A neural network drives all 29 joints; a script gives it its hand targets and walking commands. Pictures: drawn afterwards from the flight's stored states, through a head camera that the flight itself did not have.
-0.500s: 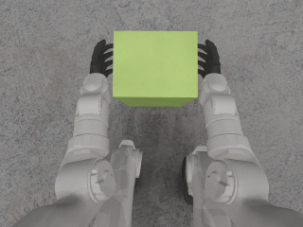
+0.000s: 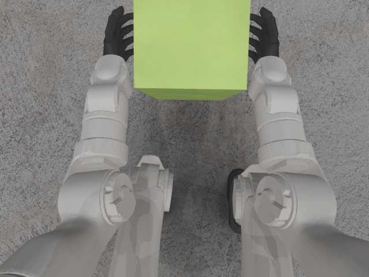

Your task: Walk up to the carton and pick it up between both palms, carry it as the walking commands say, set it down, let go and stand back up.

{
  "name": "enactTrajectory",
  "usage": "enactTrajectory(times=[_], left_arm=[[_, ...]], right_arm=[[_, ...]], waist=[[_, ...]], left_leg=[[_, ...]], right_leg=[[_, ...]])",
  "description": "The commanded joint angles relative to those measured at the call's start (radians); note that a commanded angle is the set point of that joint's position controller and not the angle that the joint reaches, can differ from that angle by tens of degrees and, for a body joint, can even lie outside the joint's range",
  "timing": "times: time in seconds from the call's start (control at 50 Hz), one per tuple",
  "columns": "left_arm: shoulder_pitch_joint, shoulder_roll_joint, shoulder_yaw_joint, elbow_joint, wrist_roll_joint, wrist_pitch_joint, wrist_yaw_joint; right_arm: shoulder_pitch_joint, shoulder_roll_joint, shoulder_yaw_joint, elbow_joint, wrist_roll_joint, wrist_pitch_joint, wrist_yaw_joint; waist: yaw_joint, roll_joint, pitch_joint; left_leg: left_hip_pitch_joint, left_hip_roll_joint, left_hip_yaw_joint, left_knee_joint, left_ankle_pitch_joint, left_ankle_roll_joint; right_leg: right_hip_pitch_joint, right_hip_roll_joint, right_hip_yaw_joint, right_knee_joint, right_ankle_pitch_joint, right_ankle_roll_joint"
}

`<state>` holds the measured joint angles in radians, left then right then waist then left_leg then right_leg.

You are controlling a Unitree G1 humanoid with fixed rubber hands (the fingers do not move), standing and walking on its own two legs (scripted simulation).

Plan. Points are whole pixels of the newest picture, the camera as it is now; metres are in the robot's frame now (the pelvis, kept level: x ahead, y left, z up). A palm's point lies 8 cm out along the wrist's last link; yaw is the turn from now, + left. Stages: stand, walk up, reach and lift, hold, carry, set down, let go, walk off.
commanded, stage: set down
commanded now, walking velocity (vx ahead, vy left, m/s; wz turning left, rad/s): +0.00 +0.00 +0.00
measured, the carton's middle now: (190, 62) +0.52 +0.04 -0.21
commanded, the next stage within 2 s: none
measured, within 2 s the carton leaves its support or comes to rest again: rests again in 1.22 s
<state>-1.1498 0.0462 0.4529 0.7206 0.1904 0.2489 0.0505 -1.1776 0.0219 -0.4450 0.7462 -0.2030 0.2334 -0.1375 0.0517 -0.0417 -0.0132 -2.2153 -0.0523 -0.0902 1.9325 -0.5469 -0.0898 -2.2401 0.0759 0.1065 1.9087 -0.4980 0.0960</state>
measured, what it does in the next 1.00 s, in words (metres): lowers itself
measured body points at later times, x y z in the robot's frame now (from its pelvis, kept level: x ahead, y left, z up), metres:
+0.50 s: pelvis +0.00 +0.00 -0.05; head +0.36 +0.02 +0.22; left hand +0.53 +0.19 -0.21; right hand +0.55 -0.09 -0.20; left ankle +0.10 +0.14 -0.40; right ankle +0.11 -0.14 -0.40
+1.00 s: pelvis +0.00 +0.00 -0.05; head +0.36 +0.02 +0.22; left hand +0.52 +0.18 -0.22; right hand +0.55 -0.09 -0.21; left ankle +0.10 +0.14 -0.40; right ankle +0.11 -0.14 -0.40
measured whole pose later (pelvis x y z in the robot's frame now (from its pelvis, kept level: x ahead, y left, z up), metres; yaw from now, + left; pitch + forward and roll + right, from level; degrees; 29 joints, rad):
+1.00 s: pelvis +0.00 +0.00 -0.05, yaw +0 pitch +44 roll +0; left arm -1.28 0.16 0.34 0.87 0.10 0.22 0.06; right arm -1.34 -0.09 -0.38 0.91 -0.12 0.18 -0.16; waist 0.05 -0.04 0.16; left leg -2.30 -0.07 -0.10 2.12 -0.58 -0.10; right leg -2.33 0.10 0.12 2.09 -0.53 0.12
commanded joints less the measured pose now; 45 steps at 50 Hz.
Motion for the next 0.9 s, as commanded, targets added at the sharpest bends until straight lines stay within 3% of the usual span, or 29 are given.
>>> enactTrajectory(times=[0.0, 0.42, 0.64, 0.88], left_arm=[[-0.567, -0.874, -0.488, 0.03, -0.113, -0.014, -0.243], [-0.694, -0.808, -0.551, 0.021, -0.19, -0.043, -0.246], [-0.684, -0.799, -0.542, 0.037, -0.192, -0.046, -0.253], [-0.717, -0.742, -0.506, 0.054, -0.183, -0.061, -0.254]], right_arm=[[-0.6, 0.886, 0.462, 0.036, 0.094, -0.021, 0.199], [-0.684, 0.85, 0.502, 0.066, 0.18, -0.045, 0.203], [-0.664, 0.827, 0.474, 0.102, 0.166, -0.053, 0.217], [-0.674, 0.791, 0.443, 0.149, 0.157, -0.061, 0.224]], waist=[[0.048, -0.004, -1.108], [0.051, 0.018, -1.122], [0.037, 0.018, -1.025], [0.045, 0.002, -0.954]], left_leg=[[0.523, -0.101, 0.198, -0.176, 0.274, 0.035], [0.491, -0.075, 0.211, -0.049, 0.329, 0.027], [0.463, -0.078, 0.201, -0.036, 0.324, 0.029], [0.427, -0.08, 0.208, -0.022, 0.277, 0.036]], right_leg=[[0.649, 0.123, -0.215, -0.094, 0.196, -0.033], [0.619, 0.101, -0.237, 0.048, 0.261, -0.035], [0.541, 0.099, -0.241, 0.059, 0.242, -0.038], [0.52, 0.098, -0.233, 0.064, 0.206, -0.039]])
